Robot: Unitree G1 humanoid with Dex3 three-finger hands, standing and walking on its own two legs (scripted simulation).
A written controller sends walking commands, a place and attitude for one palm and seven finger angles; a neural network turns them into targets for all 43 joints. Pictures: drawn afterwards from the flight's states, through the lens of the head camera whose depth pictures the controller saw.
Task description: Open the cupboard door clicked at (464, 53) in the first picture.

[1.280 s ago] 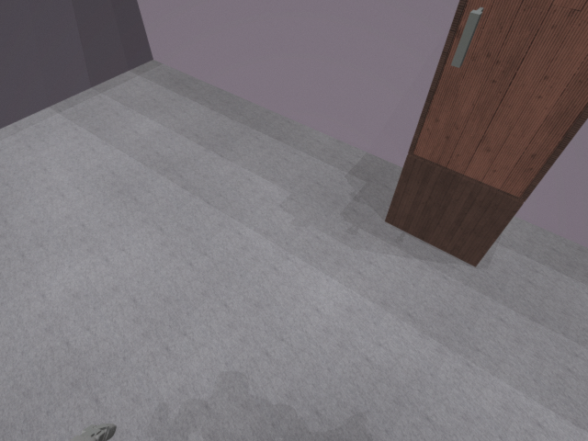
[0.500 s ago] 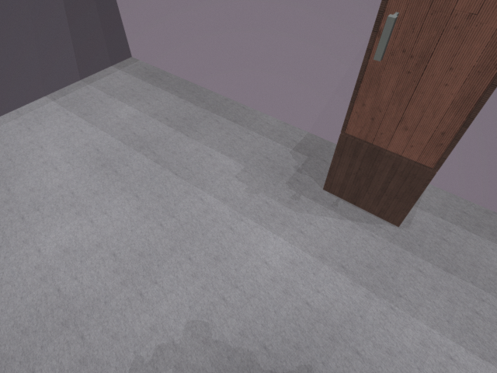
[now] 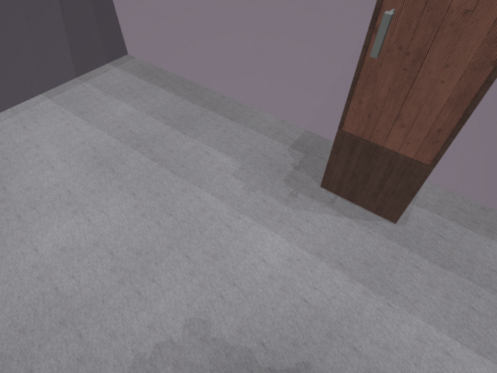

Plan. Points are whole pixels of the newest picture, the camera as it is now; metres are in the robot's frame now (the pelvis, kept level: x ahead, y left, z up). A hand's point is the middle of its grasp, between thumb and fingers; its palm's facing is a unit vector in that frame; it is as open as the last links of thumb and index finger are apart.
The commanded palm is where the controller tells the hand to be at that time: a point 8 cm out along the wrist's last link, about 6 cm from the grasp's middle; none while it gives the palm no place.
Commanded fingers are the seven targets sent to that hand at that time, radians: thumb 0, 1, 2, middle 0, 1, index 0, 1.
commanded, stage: look at it before walking up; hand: left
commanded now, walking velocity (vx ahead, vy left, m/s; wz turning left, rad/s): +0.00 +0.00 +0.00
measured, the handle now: (383, 33) +1.10 -0.38 +0.08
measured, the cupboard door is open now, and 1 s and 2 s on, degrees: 0 0 0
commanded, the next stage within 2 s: walk to a spot facing it in 0.36 s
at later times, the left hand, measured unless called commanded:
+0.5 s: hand out of the picture +0.09 +0.25 -0.16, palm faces -0.02 -0.94 -0.33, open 7.4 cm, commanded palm none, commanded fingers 0.00 0.90 0.90 -0.20 -0.30 -0.20 -0.30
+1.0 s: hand out of the picture +0.09 +0.15 -0.18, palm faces -0.07 -0.98 -0.18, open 7.4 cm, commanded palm none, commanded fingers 0.00 0.90 0.90 -0.20 -0.30 -0.20 -0.30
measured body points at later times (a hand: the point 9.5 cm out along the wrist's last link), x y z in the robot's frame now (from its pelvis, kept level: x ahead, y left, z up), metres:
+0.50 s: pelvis +0.01 +0.00 +0.00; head +0.02 +0.00 +0.45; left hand +0.09 +0.30 -0.13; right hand +0.10 -0.30 -0.13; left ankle +0.00 +0.13 -0.75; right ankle +0.00 -0.12 -0.75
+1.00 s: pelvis +0.12 -0.02 -0.01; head +0.15 -0.03 +0.44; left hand +0.10 +0.20 -0.16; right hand +0.09 -0.26 -0.17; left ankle +0.11 +0.10 -0.66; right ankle +0.03 -0.10 -0.75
